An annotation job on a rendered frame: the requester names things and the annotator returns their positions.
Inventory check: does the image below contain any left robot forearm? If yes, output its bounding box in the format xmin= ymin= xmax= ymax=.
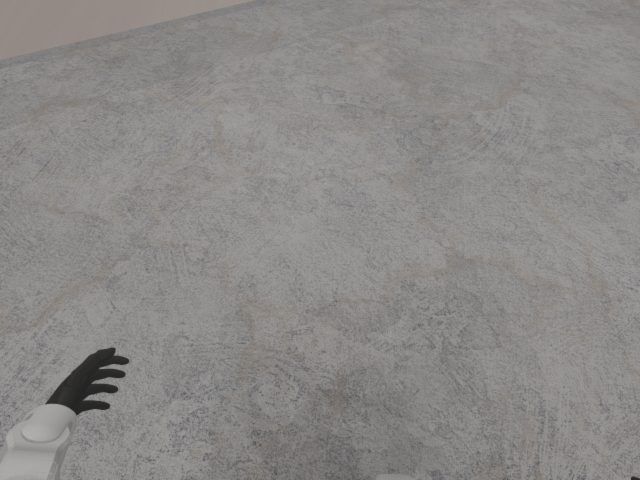
xmin=0 ymin=404 xmax=77 ymax=480

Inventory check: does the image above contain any robot left hand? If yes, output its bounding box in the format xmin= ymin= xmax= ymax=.
xmin=46 ymin=348 xmax=129 ymax=415

